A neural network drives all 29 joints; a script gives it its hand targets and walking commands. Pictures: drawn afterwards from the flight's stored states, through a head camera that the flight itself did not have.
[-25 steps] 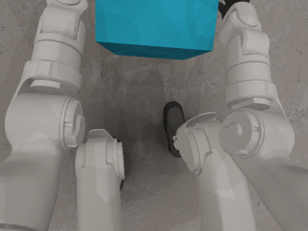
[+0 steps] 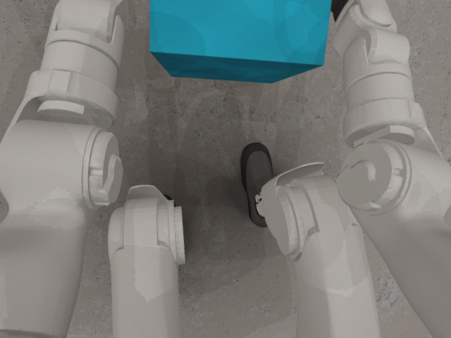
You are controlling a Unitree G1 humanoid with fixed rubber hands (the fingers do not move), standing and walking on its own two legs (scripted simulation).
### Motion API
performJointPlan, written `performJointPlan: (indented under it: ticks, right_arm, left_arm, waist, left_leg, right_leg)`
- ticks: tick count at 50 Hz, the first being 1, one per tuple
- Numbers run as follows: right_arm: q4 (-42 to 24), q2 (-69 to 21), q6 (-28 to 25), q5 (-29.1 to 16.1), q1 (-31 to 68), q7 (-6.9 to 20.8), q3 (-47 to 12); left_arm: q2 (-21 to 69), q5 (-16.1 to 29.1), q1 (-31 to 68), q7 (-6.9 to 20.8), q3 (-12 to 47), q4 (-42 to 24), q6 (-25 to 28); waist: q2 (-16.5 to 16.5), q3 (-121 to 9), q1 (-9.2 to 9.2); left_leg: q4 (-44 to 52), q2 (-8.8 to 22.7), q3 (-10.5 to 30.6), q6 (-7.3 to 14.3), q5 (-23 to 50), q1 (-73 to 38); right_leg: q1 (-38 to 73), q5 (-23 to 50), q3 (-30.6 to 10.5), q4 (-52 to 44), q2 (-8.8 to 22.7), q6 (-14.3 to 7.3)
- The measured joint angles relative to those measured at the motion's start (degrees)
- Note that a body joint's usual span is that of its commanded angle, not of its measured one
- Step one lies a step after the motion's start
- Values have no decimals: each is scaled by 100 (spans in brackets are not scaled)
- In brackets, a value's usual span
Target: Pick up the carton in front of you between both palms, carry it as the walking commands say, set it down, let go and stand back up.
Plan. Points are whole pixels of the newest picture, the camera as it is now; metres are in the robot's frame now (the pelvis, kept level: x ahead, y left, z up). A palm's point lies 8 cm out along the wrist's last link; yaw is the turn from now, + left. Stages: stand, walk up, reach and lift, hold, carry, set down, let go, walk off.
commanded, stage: set down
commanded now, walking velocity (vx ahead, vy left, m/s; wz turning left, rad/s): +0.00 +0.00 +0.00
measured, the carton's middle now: (232, 5) +0.55 -0.07 -0.25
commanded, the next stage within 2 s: let go in 1.86 s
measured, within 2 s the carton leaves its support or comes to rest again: rests again in 0.42 s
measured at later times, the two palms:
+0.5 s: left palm out of the picture +0.58 +0.08 -0.18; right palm (354, 7) +0.52 -0.22 -0.16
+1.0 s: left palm out of the picture +0.61 +0.12 -0.15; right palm (375, 6) +0.52 -0.24 -0.15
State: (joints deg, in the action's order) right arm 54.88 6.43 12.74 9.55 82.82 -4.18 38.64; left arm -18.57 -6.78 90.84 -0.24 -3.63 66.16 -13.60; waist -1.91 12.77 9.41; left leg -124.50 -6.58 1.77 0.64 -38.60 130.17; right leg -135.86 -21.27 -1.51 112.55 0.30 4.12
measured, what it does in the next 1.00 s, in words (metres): stands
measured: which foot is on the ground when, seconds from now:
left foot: down 0.00-1.00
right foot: down 0.00-1.00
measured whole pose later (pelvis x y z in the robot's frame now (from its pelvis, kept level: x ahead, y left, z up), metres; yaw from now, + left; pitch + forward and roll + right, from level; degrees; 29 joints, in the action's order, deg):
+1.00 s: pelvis +0.00 -0.01 +0.00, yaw -1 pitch +41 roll -5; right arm 56.4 12.4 3.7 -12.6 79.3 -10.0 19.8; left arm -30.7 7.4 94.1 -0.2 9.1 64.0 -9.0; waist -2.2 18.1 9.5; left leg -125.7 -3.9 3.2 -0.2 -39.6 126.8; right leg -132.7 -21.4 1.2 113.3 0.2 2.2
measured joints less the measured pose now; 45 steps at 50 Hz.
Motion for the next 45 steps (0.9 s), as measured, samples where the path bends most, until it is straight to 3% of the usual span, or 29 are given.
performJointPlan:
  ticks: [14, 27, 31, 35, 40, 45]
  right_arm:
    - [295, 303, -147, -21, 35, 220, 83]
    - [643, 435, -315, -145, 84, 311, 130]
    - [1062, 465, -676, -465, 168, 131, -122]
    - [1415, 647, -1010, -1101, 145, -130, -603]
    - [1422, 863, -1171, -1691, 66, -229, -1153]
    - [1020, 865, -1131, -2039, -56, -343, -1568]
  left_arm:
    - [153, -417, 101, 381, -410, -86, 43]
    - [129, -527, 196, 478, -405, -103, 180]
    - [-146, -214, 151, 236, 12, -9, 368]
    - [-675, 522, 115, -15, 686, 105, 520]
    - [-1150, 1342, 258, -16, 1392, 84, 587]
    - [-1205, 1612, 486, 21, 1544, 77, 589]
  waist:
    - [-122, 319, -128]
    - [-199, 602, -107]
    - [-223, 786, -57]
    - [-233, 941, -69]
    - [-122, 903, -71]
    - [-77, 756, -38]
  left_leg:
    - [-238, 40, 36, 7, -114, -150]
    - [-388, 58, 13, 80, -181, -266]
    - [-402, 60, 66, 61, -191, -330]
    - [-381, 70, 117, 24, -193, -374]
    - [-318, 137, 113, 38, -146, -260]
    - [-258, 163, 155, -53, -91, -200]
  right_leg:
    - [127, -43, 47, 184, -46, 8]
    - [268, -90, 33, 281, -69, 103]
    - [355, -95, 84, 259, -63, 112]
    - [405, -99, 142, 233, -44, 63]
    - [319, -117, 215, 230, 59, -49]
    - [242, -82, 274, 208, 89, -151]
